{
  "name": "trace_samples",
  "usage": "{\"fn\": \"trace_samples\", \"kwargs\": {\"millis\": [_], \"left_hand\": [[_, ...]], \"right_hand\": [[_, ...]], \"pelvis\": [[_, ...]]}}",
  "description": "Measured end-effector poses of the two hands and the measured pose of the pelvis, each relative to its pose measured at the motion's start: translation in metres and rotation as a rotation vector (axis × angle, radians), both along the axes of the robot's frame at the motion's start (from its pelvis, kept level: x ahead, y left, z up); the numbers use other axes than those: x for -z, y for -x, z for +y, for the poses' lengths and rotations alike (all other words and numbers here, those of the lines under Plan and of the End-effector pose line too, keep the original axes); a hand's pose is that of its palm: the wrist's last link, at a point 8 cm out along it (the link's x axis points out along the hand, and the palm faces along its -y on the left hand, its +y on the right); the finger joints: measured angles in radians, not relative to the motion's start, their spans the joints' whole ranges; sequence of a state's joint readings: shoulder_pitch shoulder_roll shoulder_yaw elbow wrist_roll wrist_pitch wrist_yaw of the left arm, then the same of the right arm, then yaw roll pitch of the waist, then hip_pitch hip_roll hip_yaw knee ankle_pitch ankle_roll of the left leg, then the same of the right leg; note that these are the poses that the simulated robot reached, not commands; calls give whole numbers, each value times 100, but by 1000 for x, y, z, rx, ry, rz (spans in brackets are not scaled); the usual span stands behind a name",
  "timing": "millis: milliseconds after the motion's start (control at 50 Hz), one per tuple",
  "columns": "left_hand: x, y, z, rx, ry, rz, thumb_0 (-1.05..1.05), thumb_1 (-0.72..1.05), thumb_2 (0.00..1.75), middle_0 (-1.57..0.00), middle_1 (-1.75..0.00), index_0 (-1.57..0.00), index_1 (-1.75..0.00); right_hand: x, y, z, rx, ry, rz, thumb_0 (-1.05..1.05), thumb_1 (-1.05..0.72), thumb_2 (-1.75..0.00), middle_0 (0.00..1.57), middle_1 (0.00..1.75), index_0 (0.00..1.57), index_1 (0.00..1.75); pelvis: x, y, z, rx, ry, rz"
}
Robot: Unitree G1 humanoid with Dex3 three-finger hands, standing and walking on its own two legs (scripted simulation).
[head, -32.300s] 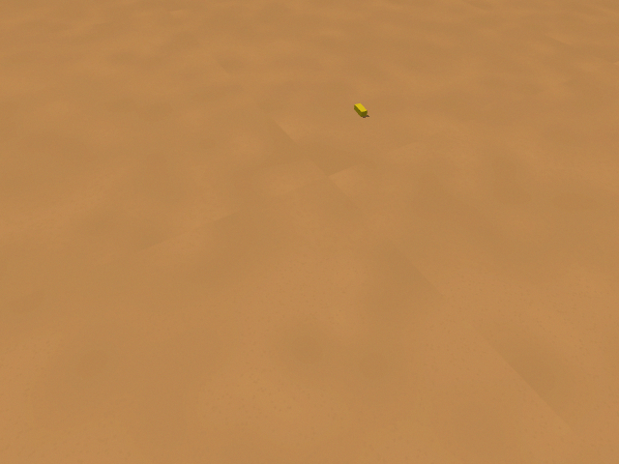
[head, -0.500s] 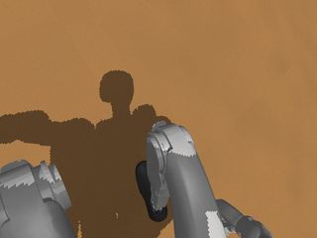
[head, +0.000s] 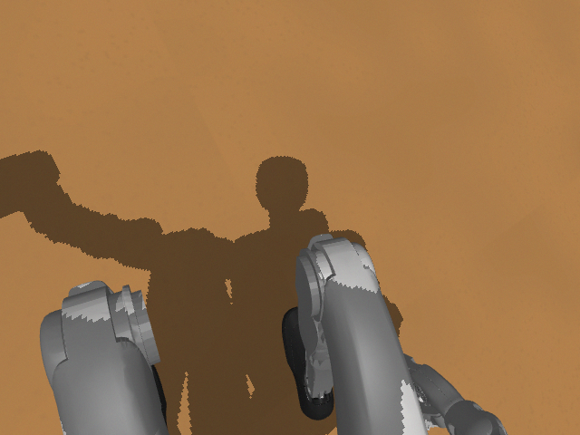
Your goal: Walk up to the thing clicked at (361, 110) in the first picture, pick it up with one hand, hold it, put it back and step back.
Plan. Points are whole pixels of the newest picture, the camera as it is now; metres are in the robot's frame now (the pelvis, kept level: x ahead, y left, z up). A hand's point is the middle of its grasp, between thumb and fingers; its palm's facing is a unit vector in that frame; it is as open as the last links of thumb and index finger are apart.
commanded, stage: settle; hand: left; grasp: from above
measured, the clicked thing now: out of the picture +0.43 +0.40 -0.21
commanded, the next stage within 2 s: lift in 0.30 s
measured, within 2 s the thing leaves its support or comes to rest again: neither
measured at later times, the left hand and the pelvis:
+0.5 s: hand out of the picture +0.42 +0.38 -0.11, palm faces -0.41 -0.12 -0.90, open 6.9 cm; pelvis -0.01 -0.01 +0.03, yaw +3 degrees
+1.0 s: hand out of the picture +0.35 +0.37 +0.02, palm faces -0.42 -0.14 -0.90, open 7.0 cm; pelvis -0.01 -0.01 +0.12, yaw +6 degrees
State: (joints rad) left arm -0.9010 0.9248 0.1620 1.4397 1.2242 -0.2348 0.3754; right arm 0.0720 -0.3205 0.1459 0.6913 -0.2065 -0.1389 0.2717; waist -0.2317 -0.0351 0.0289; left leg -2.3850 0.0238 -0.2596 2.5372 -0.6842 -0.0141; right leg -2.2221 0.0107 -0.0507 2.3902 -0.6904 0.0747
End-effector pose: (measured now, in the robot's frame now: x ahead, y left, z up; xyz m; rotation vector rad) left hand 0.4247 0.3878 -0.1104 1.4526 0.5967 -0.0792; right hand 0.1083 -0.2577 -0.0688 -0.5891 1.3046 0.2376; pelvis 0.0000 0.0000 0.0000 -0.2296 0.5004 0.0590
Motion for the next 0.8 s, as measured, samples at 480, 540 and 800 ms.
{"fn": "trace_samples", "kwargs": {"millis": [480, 540, 800], "left_hand": [[-57, 1, -10, 49, 1, 5, -1, 44, 4, -107, -8, -107, -6], [-63, 4, -11, 42, 6, 11, -1, 45, 3, -107, -8, -107, -6], [-125, 33, -9, 35, 12, 23, -1, 44, 5, -105, -11, -106, -9]], "right_hand": [[-10, 22, -17, 164, 43, 34, 0, -92, -90, 20, 30, 20, 30], [-14, 26, -17, 187, 44, 37, 1, -92, -90, 20, 30, 20, 30], [-43, 13, -14, 252, 33, -13, 1, -93, -90, 20, 30, 20, 30]], "pelvis": [[-24, 8, -8, -27, -39, 42], [-30, 8, -7, -31, -42, 50], [-70, 9, -7, -55, -58, 78]]}}
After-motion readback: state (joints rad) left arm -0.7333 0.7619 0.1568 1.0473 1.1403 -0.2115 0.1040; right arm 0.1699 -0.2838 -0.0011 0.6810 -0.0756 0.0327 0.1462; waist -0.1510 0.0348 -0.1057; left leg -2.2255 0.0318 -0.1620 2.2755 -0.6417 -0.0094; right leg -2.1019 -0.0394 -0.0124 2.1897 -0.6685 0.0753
